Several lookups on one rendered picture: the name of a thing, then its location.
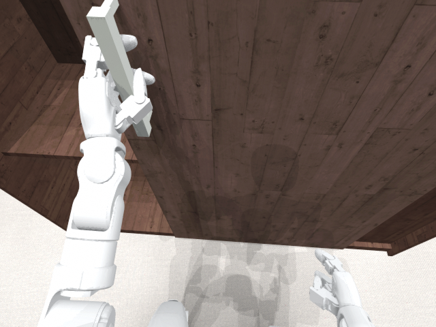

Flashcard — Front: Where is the left robot upper arm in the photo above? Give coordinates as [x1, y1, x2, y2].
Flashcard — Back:
[41, 300, 116, 327]

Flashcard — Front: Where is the robot left hand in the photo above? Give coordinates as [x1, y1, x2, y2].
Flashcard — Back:
[78, 35, 155, 141]

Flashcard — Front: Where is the robot right hand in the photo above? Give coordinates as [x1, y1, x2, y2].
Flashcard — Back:
[310, 249, 362, 318]

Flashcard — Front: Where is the wardrobe door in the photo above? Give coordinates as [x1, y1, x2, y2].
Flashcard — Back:
[356, 187, 436, 244]
[59, 0, 436, 249]

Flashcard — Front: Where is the robot left thigh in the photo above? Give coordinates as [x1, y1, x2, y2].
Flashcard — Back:
[147, 301, 189, 327]

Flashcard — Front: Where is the robot left forearm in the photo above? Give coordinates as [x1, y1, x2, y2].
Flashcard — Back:
[37, 137, 131, 327]

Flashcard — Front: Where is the robot right forearm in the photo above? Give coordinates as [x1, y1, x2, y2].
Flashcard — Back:
[337, 305, 376, 327]

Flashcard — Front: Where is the handle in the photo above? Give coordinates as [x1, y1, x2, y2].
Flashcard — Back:
[87, 0, 153, 137]

